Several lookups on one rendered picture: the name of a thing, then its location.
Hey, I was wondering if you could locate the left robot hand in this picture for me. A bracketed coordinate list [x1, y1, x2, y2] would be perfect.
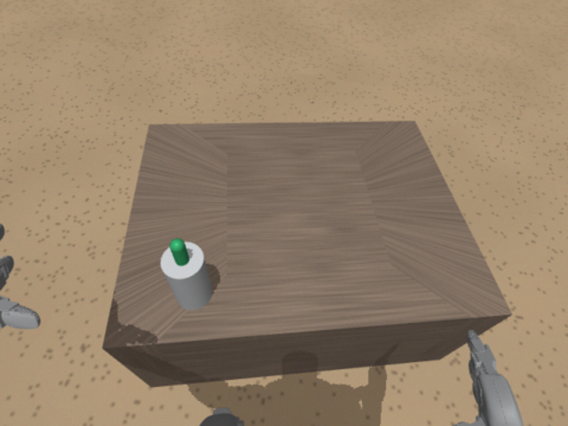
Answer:
[0, 224, 41, 329]

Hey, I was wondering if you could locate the bottle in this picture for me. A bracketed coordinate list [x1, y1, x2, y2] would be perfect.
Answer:
[161, 239, 212, 311]

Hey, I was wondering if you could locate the right robot hand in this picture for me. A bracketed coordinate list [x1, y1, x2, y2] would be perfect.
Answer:
[453, 329, 524, 426]

